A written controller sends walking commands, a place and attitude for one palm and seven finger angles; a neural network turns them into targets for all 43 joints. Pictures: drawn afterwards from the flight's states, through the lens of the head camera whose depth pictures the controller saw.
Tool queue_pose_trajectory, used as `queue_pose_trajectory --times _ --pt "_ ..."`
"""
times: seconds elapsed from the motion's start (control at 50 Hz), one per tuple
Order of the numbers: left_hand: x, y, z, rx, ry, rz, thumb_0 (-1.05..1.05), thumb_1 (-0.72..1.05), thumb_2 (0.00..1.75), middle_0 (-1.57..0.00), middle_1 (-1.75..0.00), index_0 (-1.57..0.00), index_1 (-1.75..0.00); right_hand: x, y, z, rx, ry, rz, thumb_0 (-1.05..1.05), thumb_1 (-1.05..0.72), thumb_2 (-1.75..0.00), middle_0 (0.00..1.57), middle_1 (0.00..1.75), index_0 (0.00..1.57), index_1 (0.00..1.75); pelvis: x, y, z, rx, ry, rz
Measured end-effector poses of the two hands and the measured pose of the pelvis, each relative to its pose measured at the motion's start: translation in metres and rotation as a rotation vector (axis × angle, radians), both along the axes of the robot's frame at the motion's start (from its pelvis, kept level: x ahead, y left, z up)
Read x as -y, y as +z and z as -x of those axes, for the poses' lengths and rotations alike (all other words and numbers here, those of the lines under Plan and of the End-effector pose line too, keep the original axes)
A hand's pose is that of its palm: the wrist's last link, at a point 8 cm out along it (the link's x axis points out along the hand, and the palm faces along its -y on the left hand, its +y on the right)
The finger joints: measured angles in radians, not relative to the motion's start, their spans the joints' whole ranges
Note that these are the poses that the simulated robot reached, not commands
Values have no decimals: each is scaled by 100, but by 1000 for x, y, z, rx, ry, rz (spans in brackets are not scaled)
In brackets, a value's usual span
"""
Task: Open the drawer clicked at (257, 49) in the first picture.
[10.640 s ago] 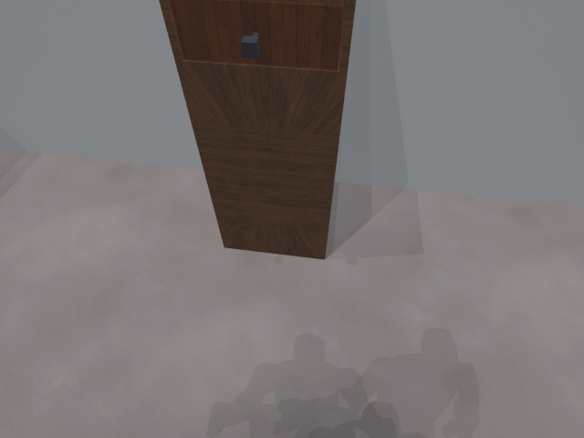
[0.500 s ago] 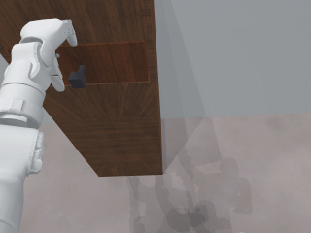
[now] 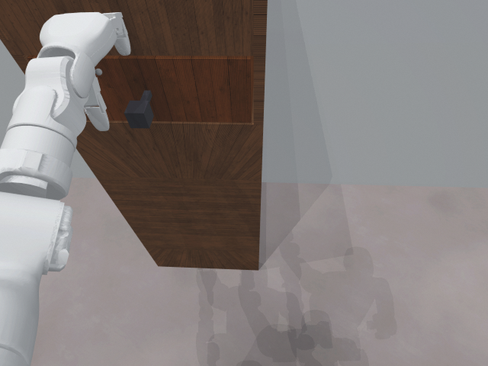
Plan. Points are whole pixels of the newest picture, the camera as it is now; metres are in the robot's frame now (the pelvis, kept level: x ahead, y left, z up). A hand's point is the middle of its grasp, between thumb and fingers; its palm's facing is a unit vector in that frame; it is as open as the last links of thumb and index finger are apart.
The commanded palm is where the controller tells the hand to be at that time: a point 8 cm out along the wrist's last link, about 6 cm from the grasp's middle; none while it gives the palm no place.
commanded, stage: move the hooked fingers above the handle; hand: left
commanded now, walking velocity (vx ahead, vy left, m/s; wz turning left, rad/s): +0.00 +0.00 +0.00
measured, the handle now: (142, 107) +0.53 +0.19 +0.13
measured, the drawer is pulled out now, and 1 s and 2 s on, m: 0.00 0.00 0.00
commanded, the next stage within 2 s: lower the fingers behind the handle in 0.66 s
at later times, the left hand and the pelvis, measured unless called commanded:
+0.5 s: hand (133, 90) +0.50 +0.18 +0.19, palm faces +0.06 -0.03 -1.00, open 13.3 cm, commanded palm +0.48 +0.23 +0.26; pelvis +0.00 +0.00 +0.00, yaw -1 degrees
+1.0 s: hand (113, 110) +0.48 +0.21 +0.17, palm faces -0.08 -0.01 -1.00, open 13.8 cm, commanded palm +0.48 +0.22 +0.24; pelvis -0.01 -0.01 +0.00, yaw +1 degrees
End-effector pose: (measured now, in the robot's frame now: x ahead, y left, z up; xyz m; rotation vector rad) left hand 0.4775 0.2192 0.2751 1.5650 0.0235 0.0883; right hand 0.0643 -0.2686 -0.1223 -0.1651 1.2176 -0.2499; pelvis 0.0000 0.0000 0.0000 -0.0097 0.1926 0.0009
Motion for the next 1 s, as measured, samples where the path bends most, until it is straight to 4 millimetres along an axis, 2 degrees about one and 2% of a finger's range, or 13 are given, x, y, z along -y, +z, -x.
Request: queue_pose_trajectory --times 0.08,0.16,0.24,0.28,0.32,0.38,0.48,0.58,0.72,0.78,0.84,0.92,1.0 --pt "2 -8 2 -83 -2 -15 0 -49 30 -32 -121 -35 -127 -10 -1 -5 21 -9 -28 1 -91 -90 20 30 20 30 0 0 -2 14 -6 -2" --pt "13 -42 4 -194 -78 -13 0 -49 30 -32 -120 -33 -124 -15 0 -8 35 -8 -33 1 -91 -90 20 30 20 30 0 0 0 22 -5 -3" --pt "32 -67 8 -187 -232 17 0 -49 30 -32 -120 -33 -122 -13 1 -6 34 -1 -8 1 -91 -90 20 30 21 30 -1 -2 1 14 -7 -3" --pt "37 -66 8 -126 -282 20 0 -49 30 -33 -120 -33 -122 -12 1 -4 29 0 5 1 -91 -90 20 30 21 30 -1 -2 0 6 -9 -3" --pt "34 -56 6 -39 -288 21 1 -49 30 -33 -121 -33 -121 -10 0 -2 19 0 10 1 -91 -90 20 30 21 30 -1 -2 -1 -2 -10 -2" --pt "29 -44 1 20 -253 23 1 -49 30 -42 -125 -33 -121 -9 -4 3 -8 3 1 1 -91 -90 20 30 20 30 -1 -3 -3 -11 -8 0" --pt "35 -38 -1 22 -179 23 0 -49 30 -51 -127 -39 -126 -9 -9 6 -28 1 -30 1 -91 -90 20 30 20 30 1 -1 -1 -10 -13 -2" --pt "38 -30 -1 -11 -105 -2 0 -49 30 -46 -124 -44 -127 -7 -8 5 21 -34 -35 1 -91 -90 20 30 20 30 5 0 4 11 -28 -9" --pt "0 -15 8 -60 50 -6 1 -49 30 -36 -121 -38 -123 7 0 10 60 -57 3 1 -91 -90 20 30 20 30 13 1 11 30 -32 -14" --pt "-15 -20 15 -117 71 -42 1 -49 30 -34 -121 -35 -122 16 2 15 41 -47 29 1 -91 -90 20 30 20 30 15 1 12 32 -19 -11" --pt "-18 -33 20 -179 25 -38 0 -49 30 -33 -121 -34 -121 23 5 20 8 -32 59 1 -91 -90 20 30 20 30 16 1 12 33 -3 -7" --pt "-8 -54 21 -218 -96 2 0 -49 30 -32 -120 -33 -121 30 10 23 -19 -20 100 1 -91 -90 20 30 20 30 14 0 11 24 10 -3" --pt "4 -52 17 -125 -202 7 0 -49 30 -33 -120 -32 -121 30 11 22 -25 -12 117 1 -91 -90 20 30 20 30 10 -2 8 2 11 1"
